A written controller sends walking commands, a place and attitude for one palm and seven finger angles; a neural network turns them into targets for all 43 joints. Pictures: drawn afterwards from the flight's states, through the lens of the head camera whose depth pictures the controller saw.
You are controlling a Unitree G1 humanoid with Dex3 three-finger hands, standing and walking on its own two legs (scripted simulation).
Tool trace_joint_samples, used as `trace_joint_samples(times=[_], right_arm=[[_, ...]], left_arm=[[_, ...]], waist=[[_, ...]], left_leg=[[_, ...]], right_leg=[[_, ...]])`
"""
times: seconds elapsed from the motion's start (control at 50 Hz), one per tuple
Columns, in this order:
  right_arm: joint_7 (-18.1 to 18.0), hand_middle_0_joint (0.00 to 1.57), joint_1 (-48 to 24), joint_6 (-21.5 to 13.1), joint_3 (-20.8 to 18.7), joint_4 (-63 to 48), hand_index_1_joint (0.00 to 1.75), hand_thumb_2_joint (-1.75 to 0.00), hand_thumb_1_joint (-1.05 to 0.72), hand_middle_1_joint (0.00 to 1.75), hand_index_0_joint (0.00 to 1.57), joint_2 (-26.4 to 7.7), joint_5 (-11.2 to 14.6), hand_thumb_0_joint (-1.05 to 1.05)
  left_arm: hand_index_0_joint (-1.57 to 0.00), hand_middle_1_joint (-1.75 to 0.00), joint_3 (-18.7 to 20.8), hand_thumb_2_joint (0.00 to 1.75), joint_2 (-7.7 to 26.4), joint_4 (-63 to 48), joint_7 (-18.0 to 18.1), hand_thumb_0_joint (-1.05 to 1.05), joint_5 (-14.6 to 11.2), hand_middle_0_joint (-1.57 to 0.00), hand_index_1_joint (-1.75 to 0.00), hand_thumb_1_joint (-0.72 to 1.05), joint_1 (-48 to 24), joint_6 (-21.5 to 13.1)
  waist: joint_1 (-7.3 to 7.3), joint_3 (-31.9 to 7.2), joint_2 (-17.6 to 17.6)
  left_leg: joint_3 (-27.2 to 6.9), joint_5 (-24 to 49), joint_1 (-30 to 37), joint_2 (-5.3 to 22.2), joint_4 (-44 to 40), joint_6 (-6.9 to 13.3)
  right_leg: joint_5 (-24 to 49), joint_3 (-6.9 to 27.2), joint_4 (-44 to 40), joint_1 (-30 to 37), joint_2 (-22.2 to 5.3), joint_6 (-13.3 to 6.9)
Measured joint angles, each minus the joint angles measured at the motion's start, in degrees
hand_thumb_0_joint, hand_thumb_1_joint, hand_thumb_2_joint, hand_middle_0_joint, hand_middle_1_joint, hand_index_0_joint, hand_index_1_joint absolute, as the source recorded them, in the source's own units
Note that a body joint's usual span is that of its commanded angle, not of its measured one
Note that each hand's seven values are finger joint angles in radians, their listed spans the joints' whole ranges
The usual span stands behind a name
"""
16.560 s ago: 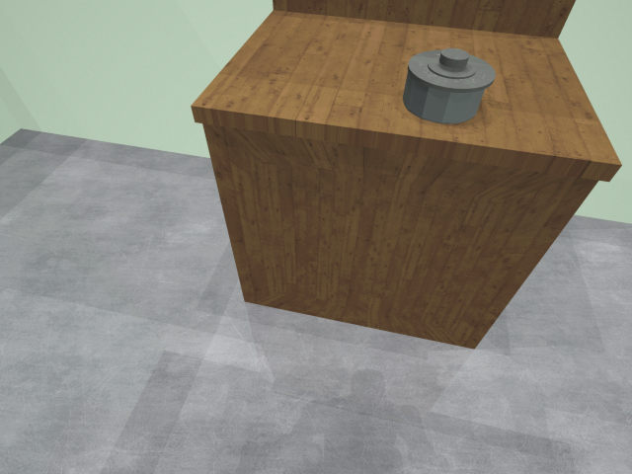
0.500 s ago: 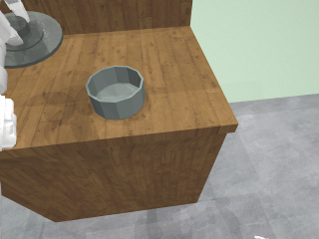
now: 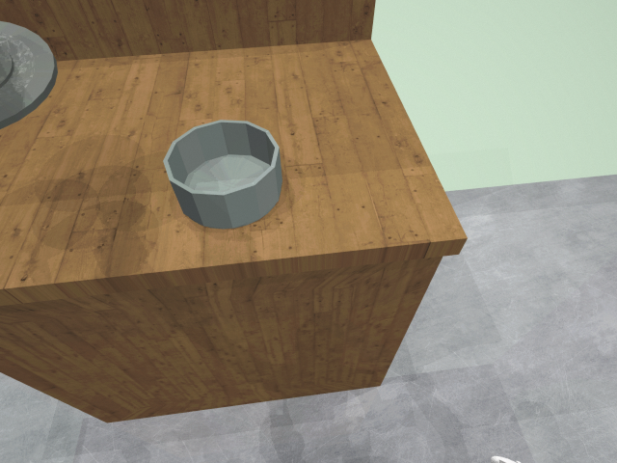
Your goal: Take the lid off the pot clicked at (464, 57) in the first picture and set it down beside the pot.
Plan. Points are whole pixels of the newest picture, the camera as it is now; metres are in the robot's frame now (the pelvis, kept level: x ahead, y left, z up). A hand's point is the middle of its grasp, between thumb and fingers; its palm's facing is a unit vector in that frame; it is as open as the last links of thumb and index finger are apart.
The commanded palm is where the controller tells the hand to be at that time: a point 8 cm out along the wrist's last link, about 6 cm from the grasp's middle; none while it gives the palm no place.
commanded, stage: move the lid sideways beside the pot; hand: left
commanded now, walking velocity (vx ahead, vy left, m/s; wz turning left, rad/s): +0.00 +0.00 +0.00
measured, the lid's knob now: out of the picture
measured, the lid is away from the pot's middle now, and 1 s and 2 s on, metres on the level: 0.24 0.22 0.23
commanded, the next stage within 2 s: lower the lid onto the table in 0.06 s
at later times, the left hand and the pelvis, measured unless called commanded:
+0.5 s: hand out of the picture +0.44 +0.33 +0.29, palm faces -0.17 -0.22 -0.96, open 8.7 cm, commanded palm +0.44 +0.33 +0.35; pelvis -0.01 +0.01 +0.00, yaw +0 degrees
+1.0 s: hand out of the picture +0.45 +0.32 +0.25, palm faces -0.24 -0.22 -0.94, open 8.7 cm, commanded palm +0.45 +0.33 +0.31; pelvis +0.00 +0.00 +0.00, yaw +0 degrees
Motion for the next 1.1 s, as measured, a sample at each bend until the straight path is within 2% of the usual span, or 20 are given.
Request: trace_joint_samples(times=[0.18, 0.32, 0.46, 0.72, 1.1], right_arm=[[-0.19, 0.20, 0.03, -0.28, 0.14, 0.88, 0.29, -0.90, -0.90, 0.30, 0.20, 0.08, 0.20, 0.01], [0.36, 0.20, 0.56, -1.61, -0.18, 1.37, 0.29, -0.90, -0.90, 0.30, 0.20, -0.19, -0.09, 0.01], [0.39, 0.20, 0.99, -1.90, -0.09, 1.25, 0.29, -0.90, -0.90, 0.29, 0.20, -0.23, -0.05, 0.01], [0.12, 0.21, 2.10, -2.11, -0.19, 1.25, 0.29, -0.90, -0.90, 0.30, 0.20, -0.11, -0.19, 0.01], [0.06, 0.20, 1.83, -1.87, -0.56, 1.10, 0.29, -0.90, -0.90, 0.30, 0.20, -0.35, -0.10, 0.01]], left_arm=[[-0.53, -1.06, -1.75, 0.80, 0.20, 1.09, -0.43, -0.03, -0.30, -0.70, -0.97, 0.14, -1.07, -0.66], [-0.53, -1.06, -1.81, 0.80, -1.59, 3.66, 0.00, -0.03, -0.80, -0.70, -0.97, 0.14, -3.10, 2.36], [-0.53, -1.06, -2.38, 0.80, -2.95, 4.88, 0.45, -0.03, -1.15, -0.70, -0.97, 0.14, -2.48, 3.53], [-0.53, -1.06, -0.40, 0.80, -3.51, 5.99, 1.50, -0.03, -1.25, -0.70, -0.97, 0.14, -0.39, 1.45], [-0.52, -1.06, 0.45, 0.80, -3.66, 5.55, 1.90, -0.03, -2.17, -0.70, -0.97, 0.15, 3.73, -1.26]], waist=[[0.26, 0.49, -0.40], [-0.12, 0.07, -0.27], [-0.61, 0.01, -0.08], [-1.43, -0.31, -0.30], [-1.45, -0.27, -0.62]], left_leg=[[-0.37, 0.27, -0.18, -0.16, -0.18, 0.13], [-0.40, 0.67, -0.33, -0.49, -0.59, 0.36], [-0.07, 0.71, -0.25, -0.60, -0.57, 0.51], [0.35, 0.31, -0.71, -0.27, 0.01, 0.42], [0.12, -0.76, -1.53, 0.13, 1.39, 0.19]], right_leg=[[0.42, -0.39, -0.68, 0.20, -0.09, 0.12], [0.65, -0.47, -0.88, 0.00, -0.41, 0.31], [0.51, -0.15, -0.33, -0.26, -0.57, 0.43], [0.23, 0.33, 0.37, -0.96, -0.31, 0.34], [-0.46, 0.19, 0.99, -1.41, 0.12, 0.10]])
